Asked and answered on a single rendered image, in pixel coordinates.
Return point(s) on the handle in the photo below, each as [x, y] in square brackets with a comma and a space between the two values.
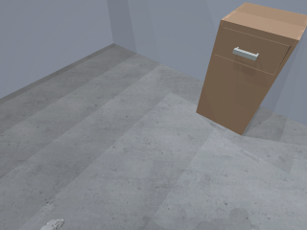
[244, 54]

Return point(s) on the robot left hand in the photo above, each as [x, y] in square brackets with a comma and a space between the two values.
[53, 224]

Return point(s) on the cabinet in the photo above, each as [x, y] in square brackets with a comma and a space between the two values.
[232, 91]

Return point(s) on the drawer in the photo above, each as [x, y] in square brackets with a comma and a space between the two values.
[270, 52]

